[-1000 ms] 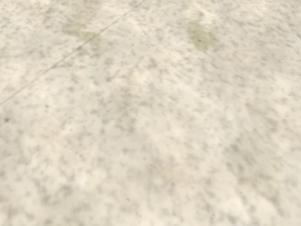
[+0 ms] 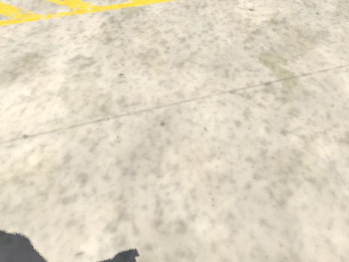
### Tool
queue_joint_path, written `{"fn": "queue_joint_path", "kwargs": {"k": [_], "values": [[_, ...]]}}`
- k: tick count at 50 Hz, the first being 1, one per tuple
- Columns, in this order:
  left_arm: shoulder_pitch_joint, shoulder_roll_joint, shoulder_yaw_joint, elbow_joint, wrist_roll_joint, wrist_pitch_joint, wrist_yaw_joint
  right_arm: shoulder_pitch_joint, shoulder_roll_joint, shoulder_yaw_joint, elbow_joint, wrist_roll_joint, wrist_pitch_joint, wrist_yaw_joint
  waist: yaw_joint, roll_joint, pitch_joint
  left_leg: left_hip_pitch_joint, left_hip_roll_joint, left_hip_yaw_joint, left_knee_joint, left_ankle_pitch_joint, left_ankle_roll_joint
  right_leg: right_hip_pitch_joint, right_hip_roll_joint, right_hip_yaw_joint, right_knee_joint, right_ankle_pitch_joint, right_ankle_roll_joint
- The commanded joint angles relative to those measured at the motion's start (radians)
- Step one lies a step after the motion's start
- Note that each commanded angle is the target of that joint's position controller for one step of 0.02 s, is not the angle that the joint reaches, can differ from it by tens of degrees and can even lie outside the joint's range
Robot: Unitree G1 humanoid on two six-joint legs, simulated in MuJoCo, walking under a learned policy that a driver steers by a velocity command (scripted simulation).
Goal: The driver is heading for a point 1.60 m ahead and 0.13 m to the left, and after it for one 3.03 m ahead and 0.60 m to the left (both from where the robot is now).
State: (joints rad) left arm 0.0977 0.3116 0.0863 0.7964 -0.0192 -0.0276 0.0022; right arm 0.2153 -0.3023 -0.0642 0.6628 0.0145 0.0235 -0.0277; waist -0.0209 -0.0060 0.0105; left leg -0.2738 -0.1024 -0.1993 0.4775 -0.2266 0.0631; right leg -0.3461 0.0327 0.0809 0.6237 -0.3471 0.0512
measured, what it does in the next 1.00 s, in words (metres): walks ahead, turning left: right foot, then left foot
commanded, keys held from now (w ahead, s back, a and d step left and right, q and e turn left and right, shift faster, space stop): w+q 0.38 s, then w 0.38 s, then no key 0.14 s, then e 0.10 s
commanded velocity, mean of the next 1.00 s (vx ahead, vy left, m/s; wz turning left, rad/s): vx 0.39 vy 0.00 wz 0.35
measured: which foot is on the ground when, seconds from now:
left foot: down 0.00-0.06, up 0.08-0.48, down 0.50-1.00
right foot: up 0.00-0.04, down 0.06-0.52, up 0.54-0.96, down 0.98-1.00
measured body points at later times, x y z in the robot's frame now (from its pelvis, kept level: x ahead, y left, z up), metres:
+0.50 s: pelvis +0.18 +0.06 -0.03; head +0.22 +0.08 +0.42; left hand +0.07 +0.33 -0.15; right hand +0.48 -0.09 -0.09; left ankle +0.27 +0.20 -0.74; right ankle +0.02 -0.14 -0.74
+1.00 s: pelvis +0.45 +0.15 -0.02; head +0.47 +0.16 +0.43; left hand +0.56 +0.44 -0.11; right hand +0.58 -0.11 -0.14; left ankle +0.27 +0.20 -0.74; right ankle +0.62 +0.11 -0.74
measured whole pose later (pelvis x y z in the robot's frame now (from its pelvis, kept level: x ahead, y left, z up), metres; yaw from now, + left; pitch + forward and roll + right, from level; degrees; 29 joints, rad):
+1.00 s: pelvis +0.45 +0.15 -0.02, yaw +19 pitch +1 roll +2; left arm 0.09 0.27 0.03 0.72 0.01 -0.10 -0.05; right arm 0.34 -0.30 -0.06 0.81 0.00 -0.04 -0.01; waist -0.05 -0.04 0.02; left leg 0.01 -0.07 0.02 0.41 -0.43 0.04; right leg -0.51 -0.02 0.00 0.49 0.05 -0.04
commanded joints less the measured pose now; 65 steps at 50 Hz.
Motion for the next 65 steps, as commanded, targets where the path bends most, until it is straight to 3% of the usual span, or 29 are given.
{"fn": "queue_joint_path", "kwargs": {"k": [1,2,3,4,5,6,9,14,20,22,24,25,26,27,28,29,30,34,39,42,45,49,50,51,52,53,54,57,65], "values": [[0.018,0.090,0.025,-0.055,-0.010,-0.050,-0.011,-0.044,-0.167,-0.042,-0.065,0.006,-0.009,-0.002,0.047,0.151,-0.036,-0.012,0.195,-0.338,-0.156,-0.330,0.140,0.127,0.000,-0.025,-0.214,0.094,-0.043],[0.080,0.107,0.033,-0.034,-0.007,-0.054,-0.008,-0.054,-0.140,-0.034,-0.071,0.005,-0.010,-0.004,0.077,0.117,-0.048,-0.106,0.152,-0.299,-0.088,-0.355,0.101,0.268,-0.043,-0.011,-0.273,0.139,-0.067],[0.183,0.152,0.043,-0.016,0.008,-0.054,0.000,-0.039,-0.071,-0.015,-0.074,0.002,-0.014,-0.002,0.100,-0.013,-0.108,-0.253,0.072,-0.177,0.155,-0.429,0.039,0.452,-0.211,0.148,-0.301,0.024,-0.121],[0.245,0.235,0.054,-0.001,0.037,-0.054,-0.003,-0.042,-0.053,-0.011,-0.118,0.018,-0.025,0.000,0.091,-0.199,-0.072,-0.483,-0.039,-0.003,0.373,-0.418,0.004,0.493,-0.395,0.483,-0.408,-0.243,-0.241],[0.185,0.211,0.052,-0.014,0.038,-0.062,-0.006,-0.077,-0.130,-0.027,-0.130,0.012,-0.038,0.003,0.075,-0.181,0.035,-0.579,0.067,0.003,0.504,-0.328,-0.016,0.405,-0.451,0.551,-0.444,-0.347,-0.286],[0.132,0.149,0.035,-0.033,0.022,-0.063,0.003,-0.067,-0.166,-0.040,-0.113,0.008,-0.040,0.008,0.061,-0.162,0.076,-0.600,0.098,0.016,0.556,-0.247,-0.031,0.384,-0.400,0.456,-0.451,-0.325,-0.259],[0.128,0.100,0.013,-0.041,0.016,-0.058,0.020,-0.056,-0.125,-0.039,-0.093,0.004,-0.046,0.025,0.068,-0.131,0.079,-0.600,0.141,0.058,0.628,-0.078,-0.069,0.377,-0.312,0.222,-0.463,-0.064,-0.192],[0.191,0.120,0.013,-0.029,0.027,-0.061,0.016,-0.122,-0.058,-0.016,-0.138,0.011,-0.058,0.046,0.101,-0.100,0.075,-0.568,0.175,0.132,0.525,0.093,-0.102,0.344,-0.275,-0.011,-0.486,0.228,-0.206],[0.247,0.173,0.025,-0.005,-0.003,-0.050,0.007,-0.228,-0.024,0.005,-0.185,0.013,-0.065,0.084,0.121,-0.083,0.120,-0.395,0.170,0.234,0.220,0.147,-0.051,0.330,-0.300,-0.153,-0.487,0.359,-0.189],[0.260,0.194,0.029,0.008,-0.014,-0.043,0.002,-0.205,-0.047,-0.007,-0.189,0.009,-0.065,0.087,0.080,-0.094,0.092,-0.286,0.121,0.264,0.164,0.074,-0.003,0.368,-0.322,-0.177,-0.418,0.652,-0.183],[0.253,0.209,0.029,0.014,-0.017,-0.035,0.004,0.004,-0.119,-0.049,-0.137,0.007,-0.059,0.079,-0.062,-0.100,-0.053,0.037,0.041,0.304,0.085,0.090,0.061,0.352,-0.303,-0.243,-0.140,1.019,-0.151],[0.268,0.183,0.015,0.010,-0.009,-0.040,0.008,0.158,-0.172,-0.078,-0.093,0.010,-0.049,0.062,-0.138,-0.076,-0.137,0.307,0.044,0.263,0.083,0.124,0.087,0.198,-0.271,-0.264,0.075,0.941,-0.118],[0.327,0.068,-0.027,-0.048,0.029,-0.054,0.000,0.258,-0.293,-0.101,-0.071,0.003,-0.046,0.045,-0.109,0.173,-0.286,0.716,0.328,-0.203,0.072,-0.002,0.217,-0.219,-0.153,-0.262,0.492,0.290,-0.053],[0.336,0.064,-0.038,-0.033,0.018,-0.080,-0.007,0.272,-0.263,-0.082,-0.084,0.008,-0.056,0.046,-0.100,0.209,-0.485,0.741,0.485,-0.612,-0.118,-0.113,0.314,-0.300,-0.042,-0.056,0.698,-0.231,-0.045],[0.216,0.152,-0.009,-0.064,-0.030,-0.090,-0.013,0.224,-0.195,-0.056,-0.075,-0.006,-0.069,0.057,-0.121,0.130,-0.347,0.645,0.451,-0.476,-0.157,-0.116,0.255,-0.390,-0.088,0.004,0.755,-0.173,-0.057],[0.156,0.137,-0.016,-0.090,-0.038,-0.097,-0.012,0.168,-0.171,-0.048,-0.064,-0.003,-0.077,0.058,-0.092,0.121,-0.201,0.485,0.412,-0.329,-0.167,-0.052,0.223,-0.417,-0.129,-0.019,0.711,-0.101,-0.073],[0.142,0.125,-0.017,-0.086,-0.016,-0.098,-0.004,0.103,-0.142,-0.037,-0.059,-0.003,-0.083,0.058,-0.051,0.064,-0.118,0.339,0.370,-0.222,-0.183,0.025,0.197,-0.387,-0.168,-0.026,0.636,-0.025,-0.075],[0.230,0.087,-0.016,-0.046,0.004,-0.054,-0.008,0.007,-0.096,-0.022,-0.052,-0.014,-0.111,0.057,0.047,0.088,-0.048,0.095,0.305,-0.052,-0.307,0.165,0.204,-0.245,-0.207,-0.029,0.524,0.114,-0.047],[0.075,0.061,-0.023,-0.092,0.022,-0.050,-0.009,0.042,-0.108,-0.021,0.004,-0.017,-0.119,0.038,0.019,0.050,0.050,0.080,0.258,0.084,-0.344,0.312,0.174,-0.325,-0.185,-0.043,0.229,0.373,-0.006],[-0.031,0.022,-0.040,-0.119,0.026,-0.073,-0.029,0.092,-0.131,-0.025,0.043,-0.015,-0.106,0.024,-0.026,0.045,0.053,0.063,0.229,0.160,-0.306,0.459,0.135,-0.203,-0.116,-0.098,0.018,0.536,-0.016],[-0.058,0.042,-0.034,-0.134,0.022,-0.078,-0.047,0.125,-0.138,-0.026,0.079,-0.008,-0.092,0.019,-0.032,0.066,0.033,0.166,0.264,0.136,-0.234,0.481,0.118,-0.182,-0.085,-0.078,-0.080,0.538,-0.048],[0.131,0.109,-0.003,-0.083,0.031,-0.076,-0.055,0.062,-0.140,-0.030,0.091,-0.012,-0.071,0.006,0.079,0.075,-0.079,0.276,0.257,0.163,0.032,0.677,0.052,0.005,-0.023,-0.099,-0.149,0.447,-0.118],[0.187,0.168,0.013,-0.079,0.036,-0.076,-0.047,0.094,-0.123,-0.024,0.081,-0.027,-0.068,0.001,0.090,-0.009,-0.160,0.218,0.182,0.217,0.233,0.566,-0.002,0.171,-0.075,-0.044,-0.136,0.781,-0.144],[0.200,0.239,0.021,-0.101,0.047,-0.066,-0.040,0.246,-0.061,-0.003,0.071,-0.046,-0.075,0.005,0.018,-0.204,-0.303,-0.093,0.077,0.235,0.595,0.022,-0.075,0.522,-0.304,0.250,-0.061,1.056,-0.312],[0.211,0.182,0.006,-0.112,0.036,-0.054,-0.037,0.278,-0.055,0.010,0.085,-0.040,-0.075,0.015,0.031,-0.259,-0.434,-0.244,-0.005,0.138,0.799,-0.458,-0.113,0.629,-0.414,0.522,-0.155,0.991,-0.439],[0.175,0.154,0.002,-0.132,0.019,-0.040,-0.039,0.212,-0.134,-0.009,0.081,-0.013,-0.067,0.022,0.060,-0.135,-0.397,-0.291,0.046,0.072,0.879,-0.421,-0.110,0.550,-0.377,0.493,-0.213,0.704,-0.409],[0.119,0.137,-0.001,-0.141,0.011,-0.026,-0.034,0.109,-0.137,-0.012,0.055,0.000,-0.053,0.017,0.061,-0.061,-0.264,-0.345,0.076,0.099,0.867,-0.355,-0.106,0.416,-0.327,0.411,-0.255,0.480,-0.362],[0.035,0.121,-0.004,-0.161,0.028,-0.003,-0.017,0.059,-0.118,-0.015,0.034,-0.016,-0.015,-0.008,0.004,-0.066,-0.090,-0.249,0.131,0.107,0.654,-0.234,-0.102,0.060,-0.235,0.302,-0.358,0.221,-0.297],[0.036,0.160,0.027,-0.190,0.014,0.037,0.018,0.012,-0.079,-0.006,0.029,-0.019,-0.025,-0.015,0.024,-0.124,-0.138,-0.114,0.085,0.114,0.306,-0.084,-0.136,-0.006,-0.174,0.300,-0.344,0.106,-0.274]]}}
Keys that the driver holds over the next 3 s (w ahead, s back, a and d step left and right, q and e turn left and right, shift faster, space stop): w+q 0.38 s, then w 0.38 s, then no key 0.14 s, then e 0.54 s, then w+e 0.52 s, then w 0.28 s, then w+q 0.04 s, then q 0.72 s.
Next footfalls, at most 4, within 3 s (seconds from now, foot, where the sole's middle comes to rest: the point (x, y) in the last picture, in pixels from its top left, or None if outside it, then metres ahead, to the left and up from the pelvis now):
0.06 right None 0.05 -0.13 -0.78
0.50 left None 0.31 0.21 -0.78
0.98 right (143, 217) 0.66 0.12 -0.78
1.42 left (84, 235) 0.59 0.34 -0.78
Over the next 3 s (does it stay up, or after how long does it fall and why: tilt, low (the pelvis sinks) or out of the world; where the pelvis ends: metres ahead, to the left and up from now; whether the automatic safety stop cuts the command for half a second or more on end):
stays up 1.02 0.02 0.00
